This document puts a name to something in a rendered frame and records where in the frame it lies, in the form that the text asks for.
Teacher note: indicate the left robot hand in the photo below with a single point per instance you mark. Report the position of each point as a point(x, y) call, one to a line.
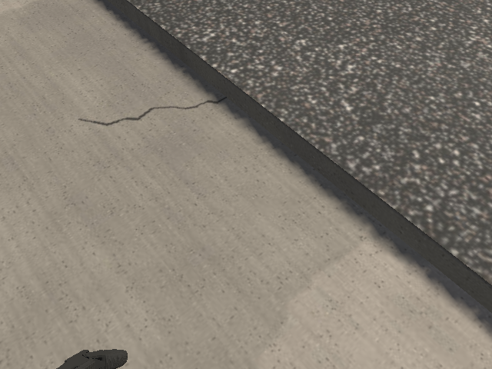
point(102, 359)

